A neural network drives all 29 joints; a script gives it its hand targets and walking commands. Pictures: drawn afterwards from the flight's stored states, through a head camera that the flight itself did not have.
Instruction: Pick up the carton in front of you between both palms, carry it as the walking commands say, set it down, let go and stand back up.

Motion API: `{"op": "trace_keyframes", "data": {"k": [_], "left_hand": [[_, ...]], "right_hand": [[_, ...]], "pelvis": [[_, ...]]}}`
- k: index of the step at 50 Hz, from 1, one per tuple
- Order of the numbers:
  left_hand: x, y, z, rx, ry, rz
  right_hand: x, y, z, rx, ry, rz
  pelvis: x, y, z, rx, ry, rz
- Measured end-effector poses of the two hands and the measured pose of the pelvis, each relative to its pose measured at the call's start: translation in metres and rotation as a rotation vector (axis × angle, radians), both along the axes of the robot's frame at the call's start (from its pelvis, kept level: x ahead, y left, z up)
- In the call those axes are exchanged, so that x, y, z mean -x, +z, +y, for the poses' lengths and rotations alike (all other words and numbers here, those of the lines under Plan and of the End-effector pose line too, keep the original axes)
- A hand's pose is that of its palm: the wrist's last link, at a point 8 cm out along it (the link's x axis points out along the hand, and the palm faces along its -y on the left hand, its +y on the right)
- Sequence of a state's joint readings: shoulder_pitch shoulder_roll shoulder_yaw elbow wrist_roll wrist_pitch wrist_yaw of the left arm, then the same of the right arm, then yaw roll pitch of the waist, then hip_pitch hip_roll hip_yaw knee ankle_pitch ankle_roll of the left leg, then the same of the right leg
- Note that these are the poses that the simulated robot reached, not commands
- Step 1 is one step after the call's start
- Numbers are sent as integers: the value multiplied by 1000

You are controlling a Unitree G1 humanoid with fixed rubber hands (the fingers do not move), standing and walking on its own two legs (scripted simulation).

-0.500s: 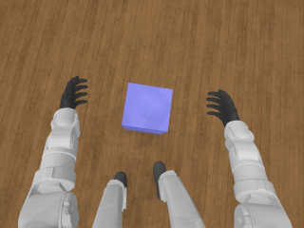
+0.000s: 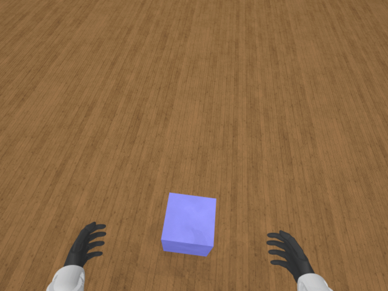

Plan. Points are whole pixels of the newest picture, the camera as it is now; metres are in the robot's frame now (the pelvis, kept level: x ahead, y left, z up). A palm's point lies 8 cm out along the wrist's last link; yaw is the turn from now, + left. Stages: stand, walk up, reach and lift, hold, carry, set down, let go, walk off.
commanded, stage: let go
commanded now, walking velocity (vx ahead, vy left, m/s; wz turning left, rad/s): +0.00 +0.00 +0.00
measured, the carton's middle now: (188, 225) +0.41 -0.05 -0.65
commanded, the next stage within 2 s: stand in 0.56 s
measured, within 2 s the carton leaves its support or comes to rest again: neither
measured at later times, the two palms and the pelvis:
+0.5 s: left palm out of the picture +0.15 +0.24 -0.07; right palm (302, 270) +0.16 -0.23 -0.06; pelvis +0.00 +0.00 +0.00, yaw +0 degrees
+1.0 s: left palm out of the picture +0.13 +0.28 -0.08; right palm (325, 278) +0.14 -0.30 -0.09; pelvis +0.01 -0.01 +0.00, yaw +2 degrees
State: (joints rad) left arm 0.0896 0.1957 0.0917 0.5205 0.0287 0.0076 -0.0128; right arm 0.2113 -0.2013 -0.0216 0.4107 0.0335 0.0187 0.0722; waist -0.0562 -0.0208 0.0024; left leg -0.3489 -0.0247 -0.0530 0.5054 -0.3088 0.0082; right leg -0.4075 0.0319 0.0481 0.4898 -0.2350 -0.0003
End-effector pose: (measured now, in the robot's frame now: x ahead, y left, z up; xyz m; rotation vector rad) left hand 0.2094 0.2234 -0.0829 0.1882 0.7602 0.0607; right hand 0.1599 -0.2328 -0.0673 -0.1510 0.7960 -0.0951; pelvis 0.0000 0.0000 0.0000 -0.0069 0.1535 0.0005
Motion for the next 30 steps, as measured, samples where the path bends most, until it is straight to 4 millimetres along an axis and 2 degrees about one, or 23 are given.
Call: {"op": "trace_keyframes", "data": {"k": [6,12,19,28,30], "left_hand": [[30,15,16,-3,10,16],[49,22,25,0,23,30],[54,22,20,11,27,30],[57,18,7,-3,31,21],[60,14,10,-44,26,34]], "right_hand": [[3,5,7,-2,17,-5],[-4,5,14,-1,39,-11],[-3,6,12,10,43,4],[3,9,-6,59,7,19],[5,5,-13,87,7,14]], "pelvis": [[-3,5,9,5,-5,-102],[-2,5,13,4,0,-174],[1,4,10,3,5,-220],[5,1,-1,-1,-2,-235],[6,0,-3,0,2,-213]]}}
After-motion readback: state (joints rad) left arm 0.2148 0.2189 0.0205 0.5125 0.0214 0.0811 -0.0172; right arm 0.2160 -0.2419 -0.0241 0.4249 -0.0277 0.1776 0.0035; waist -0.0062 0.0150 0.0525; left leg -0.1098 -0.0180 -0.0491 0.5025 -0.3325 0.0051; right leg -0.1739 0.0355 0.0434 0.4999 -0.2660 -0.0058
